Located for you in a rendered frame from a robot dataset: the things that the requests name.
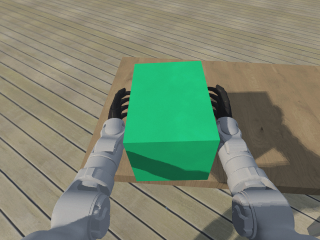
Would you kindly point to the carton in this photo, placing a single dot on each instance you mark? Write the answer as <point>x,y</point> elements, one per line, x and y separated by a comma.
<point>170,132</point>

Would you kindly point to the left robot forearm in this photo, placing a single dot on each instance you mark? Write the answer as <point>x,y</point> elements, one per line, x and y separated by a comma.
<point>103,162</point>

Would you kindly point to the left robot hand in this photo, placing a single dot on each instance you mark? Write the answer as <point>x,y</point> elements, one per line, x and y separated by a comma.
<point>116,107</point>

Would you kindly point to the table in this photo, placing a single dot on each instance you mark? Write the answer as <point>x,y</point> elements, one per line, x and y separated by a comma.
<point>277,109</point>

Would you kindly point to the right robot upper arm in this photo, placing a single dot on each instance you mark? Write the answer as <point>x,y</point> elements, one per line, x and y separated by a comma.
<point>264,215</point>

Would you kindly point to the left robot upper arm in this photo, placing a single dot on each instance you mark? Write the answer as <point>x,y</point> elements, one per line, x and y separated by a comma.
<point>78,215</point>

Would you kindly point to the right robot forearm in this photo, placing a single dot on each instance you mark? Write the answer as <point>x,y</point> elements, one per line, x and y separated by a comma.
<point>238,163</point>

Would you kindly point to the right robot hand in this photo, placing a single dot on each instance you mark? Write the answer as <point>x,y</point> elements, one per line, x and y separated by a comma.
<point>222,104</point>

